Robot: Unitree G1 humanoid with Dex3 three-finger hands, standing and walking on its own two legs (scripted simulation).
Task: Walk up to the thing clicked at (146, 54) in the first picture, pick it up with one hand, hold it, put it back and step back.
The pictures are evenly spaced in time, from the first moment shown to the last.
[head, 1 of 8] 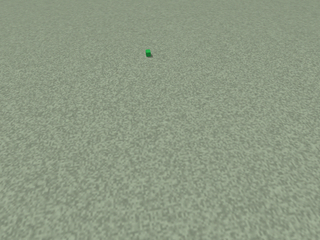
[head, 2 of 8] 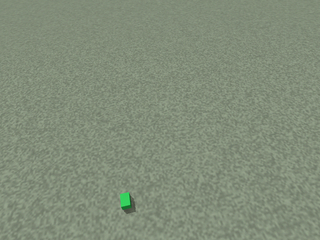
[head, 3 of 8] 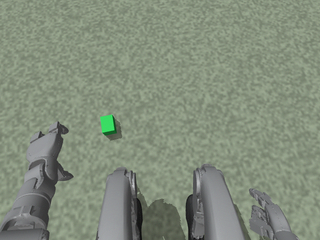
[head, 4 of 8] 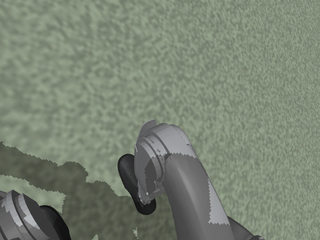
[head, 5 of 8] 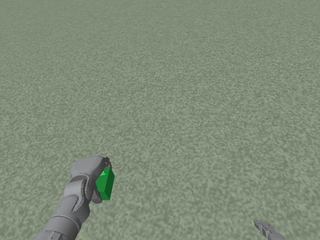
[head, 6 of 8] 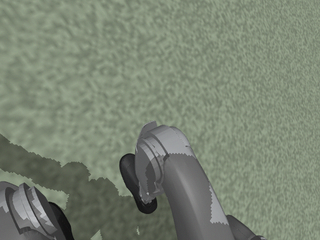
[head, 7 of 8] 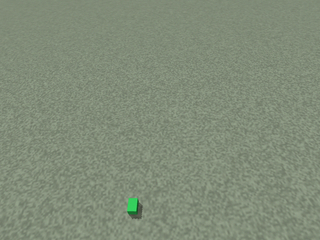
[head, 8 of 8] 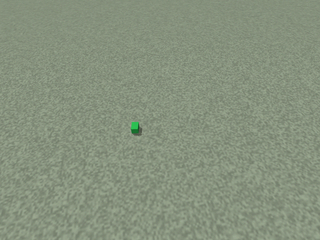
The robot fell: no
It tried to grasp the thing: yes
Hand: left
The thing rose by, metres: 0.68
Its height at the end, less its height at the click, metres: +0.00
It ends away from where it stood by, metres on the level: 0.01
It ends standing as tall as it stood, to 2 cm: yes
